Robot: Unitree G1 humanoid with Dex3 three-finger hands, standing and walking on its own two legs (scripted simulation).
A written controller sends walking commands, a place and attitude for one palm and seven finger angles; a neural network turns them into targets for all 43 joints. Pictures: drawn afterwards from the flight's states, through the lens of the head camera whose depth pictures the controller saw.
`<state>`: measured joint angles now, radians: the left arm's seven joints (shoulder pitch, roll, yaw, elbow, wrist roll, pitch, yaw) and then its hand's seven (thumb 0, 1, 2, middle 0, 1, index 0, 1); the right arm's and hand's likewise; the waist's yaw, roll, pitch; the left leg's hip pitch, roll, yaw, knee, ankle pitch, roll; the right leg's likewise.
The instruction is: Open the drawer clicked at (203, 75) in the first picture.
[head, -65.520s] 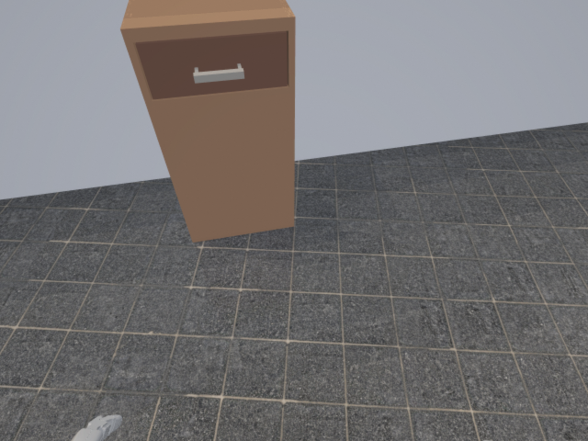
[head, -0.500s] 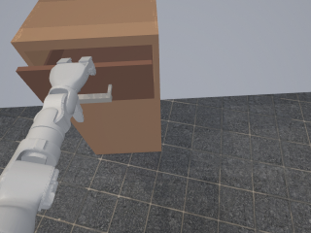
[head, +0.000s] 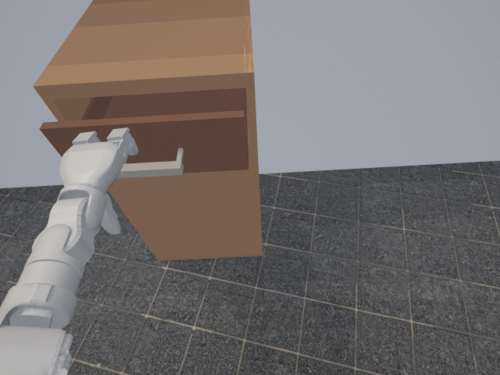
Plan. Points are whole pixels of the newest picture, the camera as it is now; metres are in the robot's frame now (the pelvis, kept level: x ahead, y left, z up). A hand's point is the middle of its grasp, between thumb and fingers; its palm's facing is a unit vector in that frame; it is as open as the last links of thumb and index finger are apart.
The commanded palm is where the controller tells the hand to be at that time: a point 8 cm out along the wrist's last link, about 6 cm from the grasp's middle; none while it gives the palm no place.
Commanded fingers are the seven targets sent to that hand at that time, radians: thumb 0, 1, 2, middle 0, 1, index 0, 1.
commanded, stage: draw the hand back to the body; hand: left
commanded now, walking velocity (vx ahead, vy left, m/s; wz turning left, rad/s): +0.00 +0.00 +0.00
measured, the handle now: (150, 162) +0.52 +0.23 +0.00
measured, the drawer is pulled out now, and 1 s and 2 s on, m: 0.09 0.09 0.09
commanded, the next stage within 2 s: step back with the hand held close in 1.26 s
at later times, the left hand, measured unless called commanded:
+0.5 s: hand (74, 230) +0.28 +0.23 +0.15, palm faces +0.33 -0.89 -0.30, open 13.3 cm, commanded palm +0.23 +0.27 +0.17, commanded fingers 0.00 -0.05 0.50 -0.27 -0.91 -0.27 -0.91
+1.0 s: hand (12, 338) +0.15 +0.23 +0.17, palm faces +0.42 -0.81 -0.41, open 9.1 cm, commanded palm +0.11 +0.27 +0.18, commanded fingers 0.00 0.83 0.87 -0.20 -0.34 -0.20 -0.34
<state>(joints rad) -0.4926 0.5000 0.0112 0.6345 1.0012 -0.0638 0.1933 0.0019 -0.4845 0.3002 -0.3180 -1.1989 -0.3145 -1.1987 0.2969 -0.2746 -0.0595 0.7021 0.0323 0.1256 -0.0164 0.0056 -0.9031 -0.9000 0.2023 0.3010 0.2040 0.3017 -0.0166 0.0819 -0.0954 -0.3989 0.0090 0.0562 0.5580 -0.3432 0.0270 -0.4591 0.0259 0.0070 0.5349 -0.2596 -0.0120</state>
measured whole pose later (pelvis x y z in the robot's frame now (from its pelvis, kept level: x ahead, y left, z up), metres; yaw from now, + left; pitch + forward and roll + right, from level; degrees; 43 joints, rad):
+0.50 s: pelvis -0.01 +0.00 +0.01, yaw +2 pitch -3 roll -1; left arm -0.03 0.29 0.16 0.01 0.02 -0.09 0.09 0.00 -0.33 0.37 -0.30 -1.10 -0.30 -1.10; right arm 0.14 -0.20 0.07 0.58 0.02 -0.02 -0.07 0.01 -0.90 -0.90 0.20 0.30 0.21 0.30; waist 0.06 0.05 0.04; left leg -0.06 -0.01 0.02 0.39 -0.27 0.02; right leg -0.11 0.01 -0.02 0.36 -0.20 -0.01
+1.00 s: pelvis -0.01 -0.01 +0.01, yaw +2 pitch -5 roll -1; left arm 0.56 0.32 0.29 -0.45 -0.05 -0.14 0.09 0.01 0.49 0.72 -0.24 -0.56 -0.23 -0.56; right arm 0.20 -0.24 0.00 0.66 -0.01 -0.12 -0.07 0.01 -0.90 -0.90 0.20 0.30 0.21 0.30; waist 0.06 0.08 0.02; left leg -0.05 0.02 0.02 0.40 -0.27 0.00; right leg -0.08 0.04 -0.03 0.35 -0.19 -0.03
